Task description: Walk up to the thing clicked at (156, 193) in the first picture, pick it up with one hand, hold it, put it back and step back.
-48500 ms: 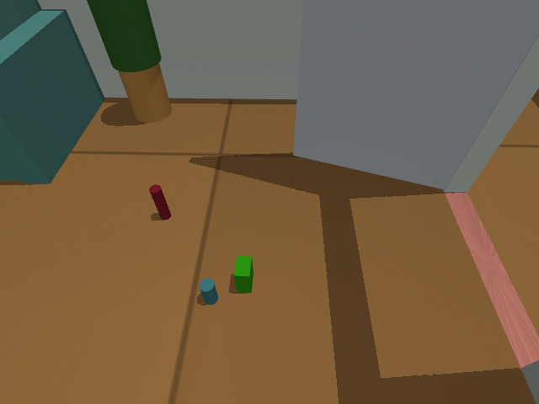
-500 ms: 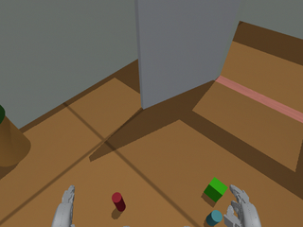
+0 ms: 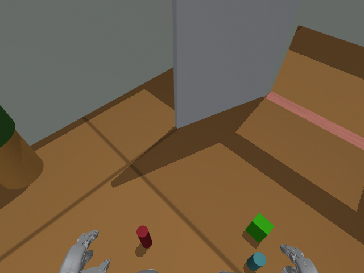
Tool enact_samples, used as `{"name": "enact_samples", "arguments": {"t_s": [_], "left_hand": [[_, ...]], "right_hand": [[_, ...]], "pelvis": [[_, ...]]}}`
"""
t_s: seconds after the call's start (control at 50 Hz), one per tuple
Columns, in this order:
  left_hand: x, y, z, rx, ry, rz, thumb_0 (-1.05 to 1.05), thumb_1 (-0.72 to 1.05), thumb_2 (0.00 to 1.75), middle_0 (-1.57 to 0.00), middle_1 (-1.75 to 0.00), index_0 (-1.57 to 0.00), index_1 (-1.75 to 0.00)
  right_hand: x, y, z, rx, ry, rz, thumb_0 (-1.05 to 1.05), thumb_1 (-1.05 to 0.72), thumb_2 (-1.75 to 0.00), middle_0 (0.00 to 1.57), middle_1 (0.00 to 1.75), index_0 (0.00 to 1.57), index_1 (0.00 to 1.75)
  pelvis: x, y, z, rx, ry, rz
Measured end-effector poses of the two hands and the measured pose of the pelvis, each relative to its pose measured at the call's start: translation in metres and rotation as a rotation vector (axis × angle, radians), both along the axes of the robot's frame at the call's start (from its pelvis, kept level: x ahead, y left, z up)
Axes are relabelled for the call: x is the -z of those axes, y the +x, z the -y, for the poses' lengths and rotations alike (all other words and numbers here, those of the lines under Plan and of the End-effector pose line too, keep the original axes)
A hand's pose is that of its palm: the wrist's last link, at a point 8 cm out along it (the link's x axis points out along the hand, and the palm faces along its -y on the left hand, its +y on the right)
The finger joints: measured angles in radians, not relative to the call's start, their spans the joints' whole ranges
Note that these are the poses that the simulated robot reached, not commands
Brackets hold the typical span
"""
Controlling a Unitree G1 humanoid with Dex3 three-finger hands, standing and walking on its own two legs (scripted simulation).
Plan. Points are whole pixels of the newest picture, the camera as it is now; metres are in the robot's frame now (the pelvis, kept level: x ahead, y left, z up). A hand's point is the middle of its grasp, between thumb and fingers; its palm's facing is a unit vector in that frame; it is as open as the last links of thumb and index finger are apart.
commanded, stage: stand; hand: left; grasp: from the side
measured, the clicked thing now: (144, 237) +0.36 +0.19 -0.64
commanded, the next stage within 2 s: none
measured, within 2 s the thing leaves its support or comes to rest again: neither
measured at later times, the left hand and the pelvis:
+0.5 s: hand out of the picture +0.04 +0.25 -0.12, palm faces +0.00 -0.94 -0.34, open 7.4 cm; pelvis -0.01 +0.01 +0.04, yaw +1 degrees
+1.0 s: hand out of the picture +0.04 +0.25 -0.12, palm faces +0.00 -0.94 -0.34, open 7.4 cm; pelvis -0.01 +0.00 +0.04, yaw +0 degrees
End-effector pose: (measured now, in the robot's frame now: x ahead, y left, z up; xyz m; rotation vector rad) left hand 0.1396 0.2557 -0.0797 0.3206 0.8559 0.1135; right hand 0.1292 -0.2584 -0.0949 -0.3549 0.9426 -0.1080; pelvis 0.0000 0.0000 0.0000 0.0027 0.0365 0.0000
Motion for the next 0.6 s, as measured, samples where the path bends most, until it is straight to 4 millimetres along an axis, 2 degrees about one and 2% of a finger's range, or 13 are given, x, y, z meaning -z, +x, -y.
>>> {"name": "enact_samples", "arguments": {"t_s": [0.06,0.14,0.32,0.46,0.6], "left_hand": [[0.007,-0.017,-0.015,-0.033,0.014,-0.076,0.01,0.65,0.84,-0.20,-0.30,-0.20,-0.29],[0.011,-0.042,-0.030,-0.080,0.029,-0.172,0.01,0.78,0.87,-0.20,-0.30,-0.20,-0.30],[0.009,-0.089,-0.041,-0.150,0.030,-0.329,0.01,0.88,0.89,-0.20,-0.30,-0.20,-0.30],[0.004,-0.106,-0.041,-0.168,0.027,-0.379,0.01,0.90,0.89,-0.20,-0.30,-0.20,-0.30],[0.000,-0.114,-0.042,-0.180,0.033,-0.397,0.01,0.90,0.90,-0.20,-0.30,-0.20,-0.30]], "right_hand": [[-0.002,-0.015,0.012,0.035,-0.010,-0.055,0.01,-0.90,-0.90,0.20,0.30,0.21,0.30],[-0.005,-0.034,0.021,0.071,-0.026,-0.124,0.01,-0.90,-0.90,0.20,0.30,0.21,0.30],[-0.007,-0.063,0.015,0.103,-0.002,-0.237,0.01,-0.90,-0.90,0.20,0.30,0.21,0.30],[-0.006,-0.071,0.008,0.106,0.028,-0.266,0.01,-0.90,-0.90,0.20,0.30,0.21,0.30],[-0.005,-0.076,0.011,0.113,0.035,-0.281,0.01,-0.90,-0.90,0.20,0.30,0.21,0.30]], "pelvis": [[-0.006,0.001,-0.002,-0.001,0.000,0.017],[-0.014,0.003,-0.004,-0.003,-0.002,0.038],[-0.031,0.000,-0.008,-0.009,-0.002,0.081],[-0.039,-0.006,-0.009,-0.011,0.001,0.101],[-0.041,-0.011,-0.008,-0.014,0.002,0.106]]}}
